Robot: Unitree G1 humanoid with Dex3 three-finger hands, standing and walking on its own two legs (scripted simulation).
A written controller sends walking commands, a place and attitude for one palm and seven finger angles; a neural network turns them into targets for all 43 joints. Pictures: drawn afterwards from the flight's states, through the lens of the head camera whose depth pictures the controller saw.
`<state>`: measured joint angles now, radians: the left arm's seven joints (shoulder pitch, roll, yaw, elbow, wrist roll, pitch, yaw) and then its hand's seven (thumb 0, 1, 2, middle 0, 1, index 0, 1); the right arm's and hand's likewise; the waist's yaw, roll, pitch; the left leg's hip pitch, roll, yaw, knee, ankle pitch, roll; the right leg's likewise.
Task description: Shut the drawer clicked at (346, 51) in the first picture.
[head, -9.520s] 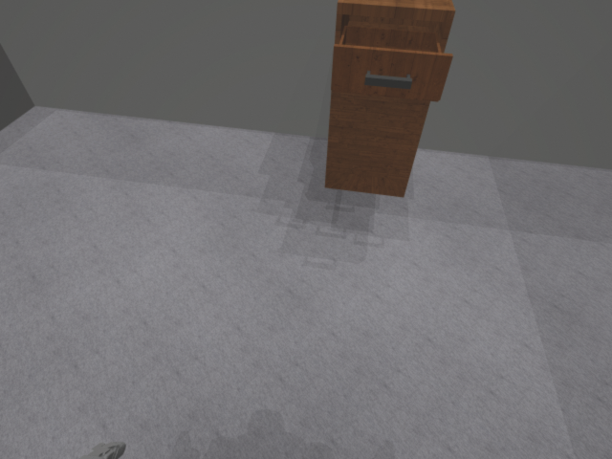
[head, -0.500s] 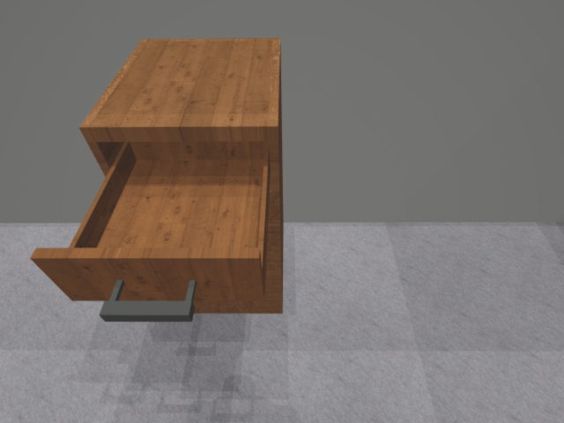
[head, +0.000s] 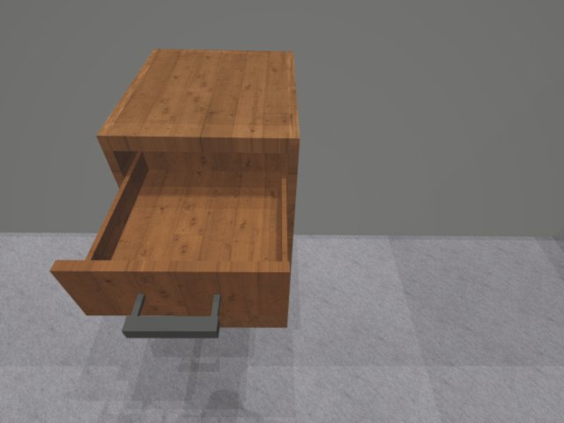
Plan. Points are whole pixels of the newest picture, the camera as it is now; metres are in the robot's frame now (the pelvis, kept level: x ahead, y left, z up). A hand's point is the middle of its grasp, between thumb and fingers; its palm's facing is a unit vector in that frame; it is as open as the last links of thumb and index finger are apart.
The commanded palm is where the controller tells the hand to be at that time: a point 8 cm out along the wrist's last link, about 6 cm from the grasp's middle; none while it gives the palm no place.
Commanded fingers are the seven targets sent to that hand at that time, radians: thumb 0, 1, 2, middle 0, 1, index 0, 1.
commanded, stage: look again from close up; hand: left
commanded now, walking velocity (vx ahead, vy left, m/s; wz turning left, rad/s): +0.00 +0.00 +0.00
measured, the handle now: (175, 313) +0.28 +0.19 -0.03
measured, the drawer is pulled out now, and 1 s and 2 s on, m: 0.29 0.29 0.29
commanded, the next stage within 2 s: raise the hand and make a fist in 0.12 s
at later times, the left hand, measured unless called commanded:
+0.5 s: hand (156, 413) +0.15 +0.19 -0.05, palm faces +0.21 -0.98 -0.06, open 7.3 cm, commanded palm +0.09 +0.22 -0.04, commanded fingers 0.00 0.90 0.90 -0.50 -0.62 -0.50 -0.62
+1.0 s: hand (163, 408) +0.14 +0.16 +0.01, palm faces +0.14 -0.99 -0.09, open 4.1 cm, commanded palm +0.09 +0.21 +0.01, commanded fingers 0.00 0.90 0.90 -1.00 -1.17 -1.00 -1.17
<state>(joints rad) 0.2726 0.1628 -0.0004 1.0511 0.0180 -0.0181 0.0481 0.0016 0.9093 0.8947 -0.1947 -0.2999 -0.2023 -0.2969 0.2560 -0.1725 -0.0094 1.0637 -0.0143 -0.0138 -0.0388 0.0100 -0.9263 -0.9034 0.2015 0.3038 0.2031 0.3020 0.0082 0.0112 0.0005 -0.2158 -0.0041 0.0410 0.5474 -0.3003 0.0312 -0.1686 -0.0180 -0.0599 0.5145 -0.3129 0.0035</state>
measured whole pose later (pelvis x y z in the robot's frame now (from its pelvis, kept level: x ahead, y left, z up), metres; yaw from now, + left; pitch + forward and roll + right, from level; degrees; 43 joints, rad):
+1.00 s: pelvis -0.03 -0.05 -0.06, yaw +2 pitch +10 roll -1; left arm 0.60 0.20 0.20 -0.16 -0.28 -0.36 -0.21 0.02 0.90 0.90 -0.81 -0.96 -0.81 -0.96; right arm 0.27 -0.17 0.00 0.58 0.04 -0.19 -0.07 0.02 -0.90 -0.90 0.21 0.30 0.21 0.30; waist 0.01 0.04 -0.14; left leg -0.75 0.04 -0.03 1.04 -0.47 -0.03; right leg -0.69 0.01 -0.12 1.03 -0.51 -0.07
